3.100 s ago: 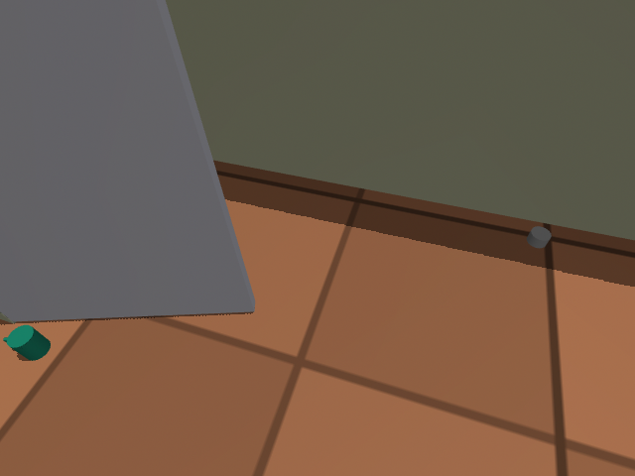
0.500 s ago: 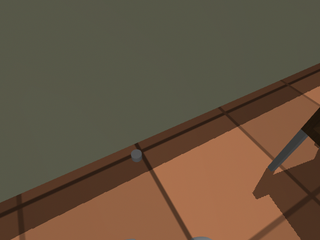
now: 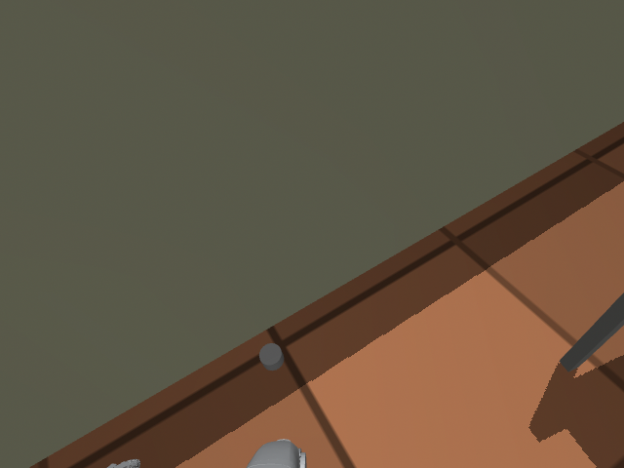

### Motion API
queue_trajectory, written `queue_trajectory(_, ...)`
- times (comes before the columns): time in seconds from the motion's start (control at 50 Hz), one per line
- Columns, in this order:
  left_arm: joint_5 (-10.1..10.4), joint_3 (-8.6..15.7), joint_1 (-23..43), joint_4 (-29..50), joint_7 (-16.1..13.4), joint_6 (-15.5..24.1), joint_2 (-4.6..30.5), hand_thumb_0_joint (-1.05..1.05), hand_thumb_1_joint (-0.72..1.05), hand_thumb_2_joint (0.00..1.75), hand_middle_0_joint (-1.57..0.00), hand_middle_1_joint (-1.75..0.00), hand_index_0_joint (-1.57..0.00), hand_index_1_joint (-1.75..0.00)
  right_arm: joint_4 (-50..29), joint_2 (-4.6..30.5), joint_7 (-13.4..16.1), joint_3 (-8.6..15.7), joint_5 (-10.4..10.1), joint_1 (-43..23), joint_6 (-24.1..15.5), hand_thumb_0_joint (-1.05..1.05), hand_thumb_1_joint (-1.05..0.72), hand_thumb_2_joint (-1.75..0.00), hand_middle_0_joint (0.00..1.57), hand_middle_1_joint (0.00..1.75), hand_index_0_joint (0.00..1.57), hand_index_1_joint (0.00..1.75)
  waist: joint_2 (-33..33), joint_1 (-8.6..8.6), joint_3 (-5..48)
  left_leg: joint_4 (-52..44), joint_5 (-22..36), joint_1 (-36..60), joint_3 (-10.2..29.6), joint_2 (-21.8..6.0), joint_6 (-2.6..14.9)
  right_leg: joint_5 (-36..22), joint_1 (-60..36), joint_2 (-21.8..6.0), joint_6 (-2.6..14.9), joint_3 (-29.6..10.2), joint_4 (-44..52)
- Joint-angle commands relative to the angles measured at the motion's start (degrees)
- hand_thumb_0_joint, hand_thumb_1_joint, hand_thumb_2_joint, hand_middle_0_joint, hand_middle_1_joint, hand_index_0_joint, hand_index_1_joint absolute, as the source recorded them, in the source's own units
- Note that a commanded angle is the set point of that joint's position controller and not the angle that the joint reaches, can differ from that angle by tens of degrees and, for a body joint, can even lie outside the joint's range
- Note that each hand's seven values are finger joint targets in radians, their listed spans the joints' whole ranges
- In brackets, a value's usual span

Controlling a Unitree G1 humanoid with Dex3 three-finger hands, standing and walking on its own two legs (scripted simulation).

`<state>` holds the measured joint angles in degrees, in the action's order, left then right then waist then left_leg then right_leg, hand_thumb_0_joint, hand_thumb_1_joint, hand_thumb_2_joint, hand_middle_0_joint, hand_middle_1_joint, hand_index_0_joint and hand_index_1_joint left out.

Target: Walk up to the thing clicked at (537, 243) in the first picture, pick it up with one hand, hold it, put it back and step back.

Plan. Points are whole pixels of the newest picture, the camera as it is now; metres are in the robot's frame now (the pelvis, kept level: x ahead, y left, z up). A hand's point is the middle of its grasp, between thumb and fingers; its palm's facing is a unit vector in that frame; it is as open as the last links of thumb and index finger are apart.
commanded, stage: walk up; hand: left
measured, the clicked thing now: (271, 356) +0.56 +0.28 -0.75
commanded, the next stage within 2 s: none
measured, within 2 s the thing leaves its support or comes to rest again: neither
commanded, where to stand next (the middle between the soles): +0.24 +0.03 m, yaw +2 degrees
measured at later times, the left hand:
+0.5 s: hand (143, 434) +0.19 +0.33 -0.15, palm faces -0.01 -0.92 -0.39, open 7.4 cm
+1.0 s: hand (167, 386) +0.27 +0.31 -0.15, palm faces +0.01 -0.93 -0.37, open 7.4 cm
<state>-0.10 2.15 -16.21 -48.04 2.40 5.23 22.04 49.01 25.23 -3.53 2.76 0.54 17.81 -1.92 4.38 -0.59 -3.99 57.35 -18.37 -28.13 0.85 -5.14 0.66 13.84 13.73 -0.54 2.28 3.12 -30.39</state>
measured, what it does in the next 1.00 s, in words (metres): walks ahead: left foot, then right foot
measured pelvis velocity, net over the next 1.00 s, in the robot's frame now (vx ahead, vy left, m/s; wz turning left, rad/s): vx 0.17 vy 0.04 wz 0.04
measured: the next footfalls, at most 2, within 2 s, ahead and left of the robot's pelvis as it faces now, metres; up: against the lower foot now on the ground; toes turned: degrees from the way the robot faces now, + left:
left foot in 0.24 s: +0.21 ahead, +0.18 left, +0.00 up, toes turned +4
right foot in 0.56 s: +0.28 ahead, -0.09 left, +0.00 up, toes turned -1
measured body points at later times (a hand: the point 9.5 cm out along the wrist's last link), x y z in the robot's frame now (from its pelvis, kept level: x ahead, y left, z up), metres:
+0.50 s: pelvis +0.15 +0.05 -0.01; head +0.18 +0.06 +0.44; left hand +0.20 +0.37 -0.13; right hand +0.25 -0.27 -0.11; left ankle +0.19 +0.17 -0.73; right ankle +0.22 -0.09 -0.71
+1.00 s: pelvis +0.17 +0.04 -0.01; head +0.19 +0.04 +0.44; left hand +0.27 +0.36 -0.13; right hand +0.26 -0.26 -0.14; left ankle +0.17 +0.18 -0.73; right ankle +0.24 -0.08 -0.73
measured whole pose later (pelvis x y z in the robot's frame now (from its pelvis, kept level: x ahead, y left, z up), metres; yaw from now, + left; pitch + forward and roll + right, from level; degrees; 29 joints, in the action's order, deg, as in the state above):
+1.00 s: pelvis +0.17 +0.04 -0.01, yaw +2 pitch -2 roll +1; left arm -0.2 -0.1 -4.1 -60.4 0.2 1.1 21.2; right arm 61.5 21.4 -1.7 -0.1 0.2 7.3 0.5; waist -0.1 0.1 -4.5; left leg 34.1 -17.9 -14.0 -1.4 -1.6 -1.0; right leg 12.3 19.0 -3.1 -0.9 1.6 -33.6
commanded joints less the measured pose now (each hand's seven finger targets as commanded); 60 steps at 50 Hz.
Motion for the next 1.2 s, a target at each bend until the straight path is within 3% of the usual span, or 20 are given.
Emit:
queue_trajectory(0.0,-0.1,5.9,-3.0,3.6,-1.6,1.7,17.3,0.00,0.90,0.90,-0.20,-0.30,-0.20,-0.30,-3.7,9.6,-0.3,3.8,0.6,0.5,-0.7,0.00,-0.90,-0.90,0.20,0.30,0.20,0.30,-12.1,-1.52,-1.0,-8.5,3.9,-4.6,-0.1,-1.7,-1.10,4.0,-0.9,-14.2,10.97,-12.8,15.4)
queue_trajectory(0.04,-0.4,6.0,-3.6,3.8,-1.7,1.8,17.7,0.00,0.90,0.90,-0.20,-0.30,-0.20,-0.30,-4.8,9.2,-0.8,3.9,0.8,-2.9,-0.8,0.00,-0.90,-0.90,0.20,0.30,0.20,0.30,-12.0,-2.34,-1.6,-12.7,5.8,-3.7,-0.7,-2.4,-0.75,7.0,-0.3,-14.9,10.92,-12.9,15.6)
queue_trajectory(0.14,-0.4,5.4,-3.1,4.1,-2.1,1.6,18.6,0.00,0.90,0.90,-0.20,-0.30,-0.20,-0.30,-5.7,8.8,-1.5,4.2,0.8,-5.3,-1.6,0.00,-0.90,-0.90,0.20,0.30,0.20,0.30,-11.2,-1.08,-0.1,-20.0,6.3,5.7,-3.1,-0.6,0.66,-2.7,0.9,-15.4,9.05,-10.1,10.2)
queue_trajectory(0.2,-0.3,3.3,-3.7,4.1,-2.3,0.8,14.6,0.00,0.90,0.90,-0.20,-0.30,-0.20,-0.30,-2.0,11.3,-0.1,5.4,1.1,5.3,-2.2,0.00,-0.90,-0.90,0.20,0.30,0.20,0.30,-0.7,4.87,6.3,-28.9,6.1,25.6,-3.6,2.9,3.44,-16.9,5.9,-8.9,4.50,-2.7,-12.9)
queue_trajectory(0.22,0.4,2.0,-6.3,4.8,-2.4,0.8,10.5,0.00,0.90,0.90,-0.20,-0.30,-0.20,-0.30,-2.0,16.1,0.7,6.8,1.6,9.6,-2.5,0.00,-0.90,-0.90,0.20,0.30,0.20,0.30,11.7,5.93,10.0,-33.9,4.7,32.3,13.4,-9.1,7.17,-7.6,14.0,-3.2,0.70,1.8,-29.2)
queue_trajectory(0.24,0.9,2.5,-7.2,4.6,-2.9,0.4,11.4,0.00,0.90,0.90,-0.20,-0.30,-0.20,-0.30,-3.9,19.1,1.1,7.3,0.4,9.1,-2.4,0.00,-0.90,-0.90,0.20,0.30,0.20,0.30,12.8,5.39,9.2,-40.6,6.9,34.7,33.2,-19.5,14.18,17.3,23.9,3.5,-0.36,0.8,-34.3)
queue_trajectory(0.26,0.2,3.0,-4.2,3.2,-3.6,-0.2,15.3,0.00,0.90,0.90,-0.20,-0.30,-0.20,-0.30,-3.6,18.2,1.1,7.4,-0.8,7.7,-2.0,0.00,-0.90,-0.90,0.20,0.30,0.20,0.30,4.3,5.04,6.6,-39.1,7.7,27.3,31.0,-19.4,16.49,18.3,22.4,-0.3,0.17,-5.4,-39.5)
queue_trajectory(0.3,0.9,2.8,-5.7,1.7,-3.2,-0.6,14.4,0.00,0.90,0.90,-0.20,-0.30,-0.20,-0.30,-5.3,14.0,1.9,5.5,-0.9,1.6,-1.7,0.00,-0.90,-0.90,0.20,0.30,0.20,0.30,0.9,1.88,3.0,-38.0,11.6,20.6,17.2,-14.1,13.69,13.7,20.1,-2.7,0.44,-6.8,-36.7)
queue_trajectory(0.34,0.8,2.8,-8.8,-0.3,-2.7,-1.0,14.0,0.00,0.90,0.90,-0.20,-0.30,-0.20,-0.30,-5.7,12.9,2.2,4.4,-0.8,-1.7,-1.7,0.00,-0.90,-0.90,0.20,0.30,0.20,0.30,5.0,-0.18,1.6,-37.4,11.9,14.1,9.0,-10.2,11.24,9.7,15.0,-4.5,0.01,-4.4,-28.7)
queue_trajectory(0.46,0.4,2.6,-5.6,-2.3,-3.5,-1.6,10.5,0.00,0.90,0.90,-0.20,-0.30,-0.20,-0.30,-5.5,11.2,2.9,2.6,-0.4,-5.5,-0.6,0.00,-0.90,-0.90,0.20,0.30,0.20,0.30,5.9,-0.45,5.0,-28.4,31.4,8.9,4.4,-9.9,11.77,1.7,3.6,-1.8,-1.72,-0.6,-12.8)
queue_trajectory(0.52,-0.3,3.3,-4.7,-3.3,-4.1,-1.4,12.6,0.00,0.90,0.90,-0.20,-0.30,-0.20,-0.30,-5.6,9.1,3.0,1.6,-1.5,-9.0,0.7,0.00,-0.90,-0.90,0.20,0.30,0.20,0.30,1.5,-2.32,7.1,-20.3,16.6,5.5,2.1,-5.7,6.57,-6.9,-3.7,-0.8,0.04,-1.3,-2.6)
queue_trajectory(0.54,-0.8,3.7,-2.8,-2.9,-4.3,-1.1,15.0,0.00,0.90,0.90,-0.20,-0.30,-0.20,-0.30,-5.2,6.8,3.0,0.9,-1.8,-7.7,1.2,0.00,-0.90,-0.90,0.20,0.30,0.20,0.30,-4.9,-1.82,6.5,-15.9,8.2,1.9,0.7,-2.9,3.77,-8.6,-3.7,-6.8,2.04,-10.2,0.9)
queue_trajectory(0.56,-1.0,3.8,1.0,-1.7,-4.2,-0.7,17.9,0.00,0.90,0.90,-0.20,-0.30,-0.20,-0.30,-4.4,4.6,3.1,0.4,-1.9,-5.7,1.8,0.00,-0.90,-0.90,0.20,0.30,0.20,0.30,-11.4,0.75,4.8,-9.7,-4.3,2.5,-1.4,3.0,0.63,-8.1,2.1,-18.4,7.25,-25.8,7.7)
queue_trajectory(0.58,-0.6,3.8,4.5,-1.5,-4.4,-1.1,20.2,0.00,0.90,0.90,-0.20,-0.30,-0.20,-0.30,-2.7,7.9,3.8,1.6,-1.5,-6.7,2.6,0.00,-0.90,-0.90,0.20,0.30,0.20,0.30,-14.5,0.03,4.0,-4.2,-15.1,5.6,-0.3,3.7,1.11,-8.3,8.1,-22.4,13.23,-29.9,8.6)
queue_trajectory(0.62,-0.7,3.1,6.4,-1.6,-4.6,-1.4,17.3,0.00,0.90,0.90,-0.20,-0.30,-0.20,-0.30,-0.7,9.1,3.7,1.9,-1.7,-6.5,2.8,0.00,-0.90,-0.90,0.20,0.30,0.20,0.30,-13.2,0.53,3.2,-3.3,-15.3,5.0,1.7,2.5,1.38,-8.8,7.6,-18.6,11.85,-23.9,6.2)
queue_trajectory(0.7,-0.7,2.5,9.4,-2.7,-4.2,-2.5,15.5,0.00,0.90,0.90,-0.20,-0.30,-0.20,-0.30,3.9,8.1,3.5,2.0,-1.0,-2.4,1.4,0.00,-0.90,-0.90,0.20,0.30,0.20,0.30,-14.4,2.47,8.5,-23.5,-0.3,13.8,-1.5,3.4,1.21,-13.2,5.3,-12.2,5.85,-13.5,-3.0)
queue_trajectory(0.74,0.2,1.1,8.0,-2.9,-3.9,-2.8,10.7,0.00,0.90,0.90,-0.20,-0.30,-0.20,-0.30,3.5,11.2,3.8,2.4,0.2,-7.3,0.5,0.00,-0.90,-0.90,0.20,0.30,0.20,0.30,-4.8,0.10,9.7,-30.1,7.6,15.5,11.4,-5.2,4.38,-8.7,8.0,-6.8,1.00,-8.5,-8.4)
queue_trajectory(0.76,0.5,1.3,8.3,-4.8,-3.9,-3.1,11.0,0.00,0.90,0.90,-0.20,-0.30,-0.20,-0.30,3.2,12.1,3.5,2.2,-0.6,-12.4,0.4,0.00,-0.90,-0.90,0.20,0.30,0.20,0.30,-2.9,-1.67,7.2,-29.7,5.3,9.7,12.3,-7.2,6.50,0.4,3.8,-2.9,-0.29,-4.6,-6.9)
queue_trajectory(0.84,-0.1,1.4,12.3,-7.0,-3.5,-2.5,12.7,0.00,0.90,0.90,-0.20,-0.30,-0.20,-0.30,6.6,9.1,3.2,0.4,-0.7,-11.7,0.9,0.00,-0.90,-0.90,0.20,0.30,0.20,0.30,-4.2,0.31,6.3,-29.1,0.4,9.3,4.6,-0.9,2.42,-0.7,1.1,-8.1,1.67,-10.1,0.5)
queue_trajectory(1.18,0.3,0.2,16.9,-14.5,-2.7,-2.9,10.6,0.00,0.90,0.90,-0.20,-0.30,-0.20,-0.30,13.2,8.2,3.1,-0.6,-0.7,-16.2,0.7,0.00,-0.90,-0.90,0.20,0.30,0.20,0.30,-3.7,-0.13,6.0,-39.7,8.0,17.0,3.9,-2.5,1.25,-8.5,-5.6,-7.5,-1.13,-6.7,10.4)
